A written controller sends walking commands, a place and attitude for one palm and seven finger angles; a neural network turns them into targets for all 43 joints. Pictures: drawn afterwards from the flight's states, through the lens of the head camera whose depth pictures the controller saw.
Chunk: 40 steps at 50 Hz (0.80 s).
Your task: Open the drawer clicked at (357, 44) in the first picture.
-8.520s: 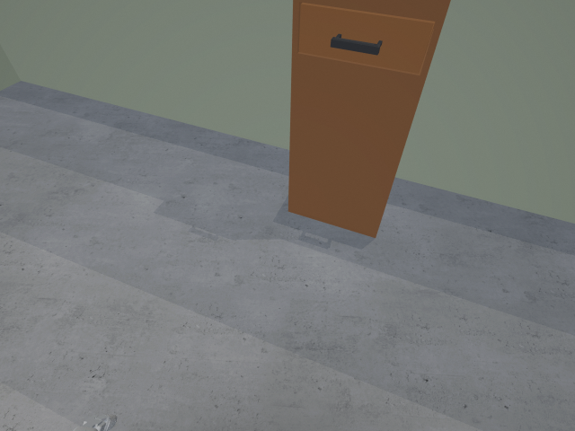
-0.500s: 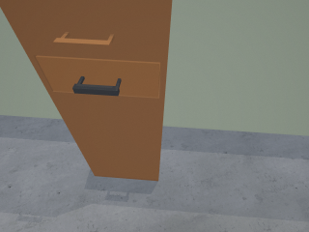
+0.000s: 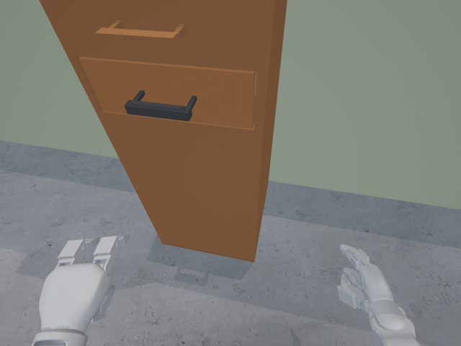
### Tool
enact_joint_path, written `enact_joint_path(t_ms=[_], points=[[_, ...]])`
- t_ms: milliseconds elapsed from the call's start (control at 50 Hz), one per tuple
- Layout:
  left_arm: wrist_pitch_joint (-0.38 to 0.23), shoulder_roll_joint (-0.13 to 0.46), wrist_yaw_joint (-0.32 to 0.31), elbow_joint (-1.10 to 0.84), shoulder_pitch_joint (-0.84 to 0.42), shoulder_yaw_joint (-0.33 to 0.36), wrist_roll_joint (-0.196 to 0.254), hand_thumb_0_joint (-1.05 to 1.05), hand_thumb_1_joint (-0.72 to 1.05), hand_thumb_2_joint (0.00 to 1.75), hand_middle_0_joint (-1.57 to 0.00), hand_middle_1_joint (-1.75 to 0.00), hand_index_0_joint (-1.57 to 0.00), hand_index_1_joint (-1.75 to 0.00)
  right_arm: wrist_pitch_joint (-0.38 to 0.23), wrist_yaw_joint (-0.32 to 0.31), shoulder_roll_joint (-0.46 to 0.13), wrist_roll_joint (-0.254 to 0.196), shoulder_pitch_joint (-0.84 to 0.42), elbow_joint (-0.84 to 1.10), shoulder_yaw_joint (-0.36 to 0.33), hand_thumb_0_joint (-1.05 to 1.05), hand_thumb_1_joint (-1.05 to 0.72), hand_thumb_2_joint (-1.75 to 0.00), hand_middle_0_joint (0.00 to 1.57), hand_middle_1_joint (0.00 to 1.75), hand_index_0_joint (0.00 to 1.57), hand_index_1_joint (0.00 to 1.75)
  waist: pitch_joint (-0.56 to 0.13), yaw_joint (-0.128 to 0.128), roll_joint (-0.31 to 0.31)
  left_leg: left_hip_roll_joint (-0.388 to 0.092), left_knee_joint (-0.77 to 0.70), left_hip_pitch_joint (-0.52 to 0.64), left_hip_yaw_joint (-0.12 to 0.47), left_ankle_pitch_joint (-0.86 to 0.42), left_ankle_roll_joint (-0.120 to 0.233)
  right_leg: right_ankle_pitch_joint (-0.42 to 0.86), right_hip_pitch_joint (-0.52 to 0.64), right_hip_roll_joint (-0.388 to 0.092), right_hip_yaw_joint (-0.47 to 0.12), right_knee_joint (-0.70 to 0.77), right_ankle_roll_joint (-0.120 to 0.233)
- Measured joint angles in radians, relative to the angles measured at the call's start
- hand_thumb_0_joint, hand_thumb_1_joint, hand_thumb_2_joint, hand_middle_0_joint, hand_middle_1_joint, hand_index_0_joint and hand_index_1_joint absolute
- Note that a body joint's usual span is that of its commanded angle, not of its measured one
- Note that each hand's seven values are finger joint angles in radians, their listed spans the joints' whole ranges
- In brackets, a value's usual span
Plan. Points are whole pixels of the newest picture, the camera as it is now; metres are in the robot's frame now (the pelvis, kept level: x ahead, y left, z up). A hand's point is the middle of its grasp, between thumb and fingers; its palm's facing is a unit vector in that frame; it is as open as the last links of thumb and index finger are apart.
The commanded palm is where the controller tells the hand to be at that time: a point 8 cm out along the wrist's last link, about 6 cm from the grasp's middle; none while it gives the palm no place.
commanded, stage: raise the hand with hooked fingers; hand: left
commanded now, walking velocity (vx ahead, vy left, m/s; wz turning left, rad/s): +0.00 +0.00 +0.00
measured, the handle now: (162, 104) +0.54 +0.27 +0.11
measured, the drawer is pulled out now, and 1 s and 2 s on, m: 0.00 0.00 0.00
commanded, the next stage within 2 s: move the hooked fingers above the handle in 1.32 s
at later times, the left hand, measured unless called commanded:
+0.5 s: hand (102, 199) +0.26 +0.25 +0.14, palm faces +0.18 -0.09 -0.98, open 12.5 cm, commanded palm +0.24 +0.25 +0.20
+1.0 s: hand (61, 124) +0.32 +0.31 +0.23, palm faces +0.13 -0.05 -0.99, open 13.9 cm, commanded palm +0.27 +0.29 +0.28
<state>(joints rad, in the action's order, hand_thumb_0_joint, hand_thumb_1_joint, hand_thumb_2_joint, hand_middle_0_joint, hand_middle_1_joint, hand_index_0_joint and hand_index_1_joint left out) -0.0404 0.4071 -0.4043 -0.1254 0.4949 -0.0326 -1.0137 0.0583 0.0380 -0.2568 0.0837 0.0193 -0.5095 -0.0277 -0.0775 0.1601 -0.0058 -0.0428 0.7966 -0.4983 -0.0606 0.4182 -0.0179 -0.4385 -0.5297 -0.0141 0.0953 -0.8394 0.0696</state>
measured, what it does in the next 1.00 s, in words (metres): shifts its weight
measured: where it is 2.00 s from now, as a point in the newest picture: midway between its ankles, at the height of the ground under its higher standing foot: outside the picture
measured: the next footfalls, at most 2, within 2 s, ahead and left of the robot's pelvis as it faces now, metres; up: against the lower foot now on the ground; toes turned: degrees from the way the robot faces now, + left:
none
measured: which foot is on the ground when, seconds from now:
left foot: down 0.00-1.00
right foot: down 0.00-1.00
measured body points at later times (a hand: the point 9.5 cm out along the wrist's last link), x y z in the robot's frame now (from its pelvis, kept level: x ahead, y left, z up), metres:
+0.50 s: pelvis +0.00 +0.03 +0.03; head +0.01 -0.02 +0.48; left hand +0.25 +0.26 +0.19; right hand +0.18 -0.23 -0.09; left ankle -0.01 +0.15 -0.70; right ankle +0.00 -0.07 -0.70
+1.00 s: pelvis -0.02 +0.07 +0.04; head -0.02 +0.03 +0.49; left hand +0.30 +0.31 +0.28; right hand +0.20 -0.13 -0.05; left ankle -0.01 +0.15 -0.70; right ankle +0.00 -0.07 -0.70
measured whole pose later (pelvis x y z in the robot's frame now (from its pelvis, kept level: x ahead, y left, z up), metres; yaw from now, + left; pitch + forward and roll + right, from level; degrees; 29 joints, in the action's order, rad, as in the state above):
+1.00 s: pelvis -0.02 +0.07 +0.04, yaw -2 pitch -2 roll +0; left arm 0.14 0.61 0.20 -0.04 -0.31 -0.02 -0.84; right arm 0.09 0.01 -0.24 -0.03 0.09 -0.60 0.06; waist 0.02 0.11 -0.09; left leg 0.05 0.41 -0.15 -0.02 0.22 0.05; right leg -0.20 -0.18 -0.05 0.04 -0.42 -0.01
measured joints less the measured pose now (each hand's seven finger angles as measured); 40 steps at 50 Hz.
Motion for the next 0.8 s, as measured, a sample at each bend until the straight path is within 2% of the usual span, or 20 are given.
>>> enact_joint_path(t_ms=[80, 140, 220, 300, 360, 440, 520, 640, 800], points=[[-0.007, -0.003, 0.033, -0.02, -0.161, 0.023, 0.038, 0.01, 0.31, 0.66, -0.27, -0.67, -0.26, -0.67, -0.001, -0.009, 0.03, -0.001, 0.007, -0.036, 0.025, 0.01, -0.9, -0.9, 0.2, 0.3, 0.2, 0.3, 0.003, -0.027, -0.035, 0.004, -0.002, 0.016, 0.018, -0.001, -0.001, -0.002, 0.024, -0.003, 0.016, 0.006, 0.001], [0.041, -0.007, 0.094, -0.029, -0.228, 0.012, 0.053, 0.01, 0.24, 0.63, -0.27, -0.72, -0.26, -0.72, 0.028, -0.012, 0.053, -0.023, 0.028, -0.056, 0.049, 0.01, -0.9, -0.9, 0.2, 0.3, 0.2, 0.3, 0.003, -0.057, -0.049, 0.005, -0.057, 0.059, 0.006, -0.023, -0.007, 0.019, 0.056, 0.0, 0.003, 0.05, -0.003], [0.1, 0.02, 0.19, -0.042, -0.213, 0.014, 0.082, 0.0, 0.16, 0.59, -0.27, -0.77, -0.26, -0.78, 0.057, -0.02, 0.052, -0.053, 0.066, -0.065, 0.078, 0.01, -0.9, -0.9, 0.2, 0.3, 0.2, 0.3, 0.022, -0.078, -0.057, 0.022, -0.152, 0.14, 0.017, -0.057, -0.005, 0.059, 0.106, 0.018, -0.051, 0.118, -0.01], [0.113, 0.056, 0.255, -0.064, -0.174, 0.024, 0.115, 0.0, 0.07, 0.55, -0.28, -0.83, -0.27, -0.84, 0.06, -0.037, 0.016, -0.062, 0.108, -0.067, 0.065, 0.01, -0.9, -0.9, 0.21, 0.3, 0.2, 0.3, 0.047, -0.096, -0.071, 0.024, -0.205, 0.189, 0.024, -0.075, 0.0, 0.088, 0.149, 0.029, -0.071, 0.171, -0.015], [0.075, 0.059, 0.251, -0.092, -0.175, 0.041, 0.135, 0.0, 0.0, 0.52, -0.29, -0.88, -0.28, -0.88, 0.041, -0.057, -0.015, -0.062, 0.136, -0.086, 0.035, 0.01, -0.9, -0.9, 0.2, 0.3, 0.2, 0.3, 0.058, -0.094, -0.077, 0.028, -0.22, 0.203, 0.031, -0.085, 0.001, 0.101, 0.172, 0.026, -0.065, 0.199, -0.022], [0.033, 0.06, 0.218, -0.111, -0.22, 0.057, 0.128, 0.0, -0.1, 0.48, -0.3, -0.94, -0.29, -0.94, 0.02, -0.07, -0.041, -0.063, 0.147, -0.119, 0.001, 0.01, -0.9, -0.9, 0.2, 0.3, 0.19, 0.3, 0.061, -0.08, -0.078, 0.037, -0.233, 0.216, 0.039, -0.096, 0.007, 0.117, 0.196, 0.016, -0.058, 0.227, -0.033], [0.064, 0.069, 0.222, -0.066, -0.323, 0.048, 0.122, 0.0, -0.19, 0.44, -0.3, -1.0, -0.29, -1.0, 0.018, -0.071, -0.042, -0.082, 0.122, -0.134, -0.01, 0.02, -0.91, -0.9, 0.2, 0.3, 0.19, 0.3, 0.062, -0.072, -0.082, 0.049, -0.254, 0.238, 0.042, -0.111, 0.019, 0.135, 0.225, 0.005, -0.056, 0.257, -0.044], [0.151, 0.095, 0.329, 0.002, -0.484, 0.011, 0.142, 0.0, -0.33, 0.38, -0.31, -1.09, -0.3, -1.09, 0.019, -0.071, -0.009, -0.101, 0.065, -0.114, 0.02, 0.01, -0.91, -0.9, 0.2, 0.3, 0.19, 0.3, 0.069, -0.074, -0.086, 0.064, -0.307, 0.297, 0.036, -0.142, 0.037, 0.169, 0.286, -0.009, -0.062, 0.314, -0.062], [0.167, 0.142, 0.468, 0.019, -0.65, -0.016, 0.153, 0.0, -0.45, 0.32, -0.32, -1.17, -0.31, -1.17, 0.029, -0.052, 0.027, -0.106, 0.026, -0.088, 0.073, 0.01, -0.9, -0.9, 0.2, 0.3, 0.2, 0.3, 0.079, -0.063, -0.091, 0.081, -0.365, 0.355, 0.031, -0.176, 0.056, 0.209, 0.349, -0.024, -0.068, 0.382, -0.08]])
